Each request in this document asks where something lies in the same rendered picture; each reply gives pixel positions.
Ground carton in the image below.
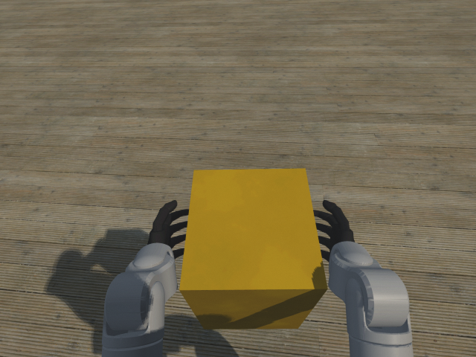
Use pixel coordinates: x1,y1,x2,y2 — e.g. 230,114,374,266
179,168,328,329

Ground robot right hand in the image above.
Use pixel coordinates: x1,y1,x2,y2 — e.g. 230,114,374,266
313,200,355,262

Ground robot left hand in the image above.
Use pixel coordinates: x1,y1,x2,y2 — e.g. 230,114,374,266
147,200,189,258

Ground robot left forearm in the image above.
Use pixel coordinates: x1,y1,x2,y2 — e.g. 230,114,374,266
102,243,178,357

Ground robot right forearm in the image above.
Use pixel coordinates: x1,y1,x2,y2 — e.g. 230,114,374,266
328,241,414,357

